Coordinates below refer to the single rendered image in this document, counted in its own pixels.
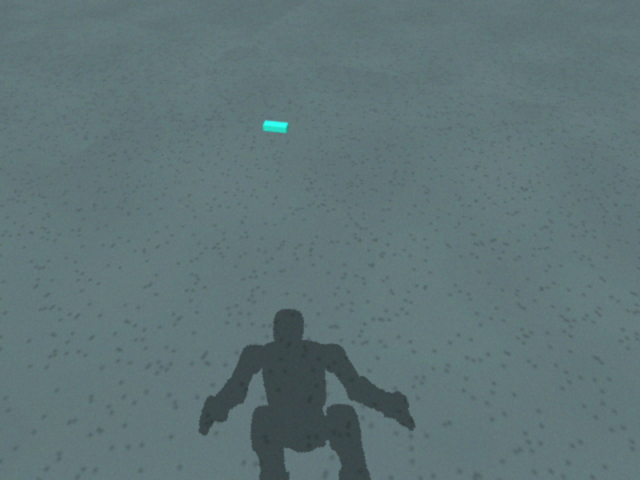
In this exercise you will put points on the small box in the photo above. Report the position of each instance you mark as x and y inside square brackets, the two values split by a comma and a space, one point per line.
[274, 126]

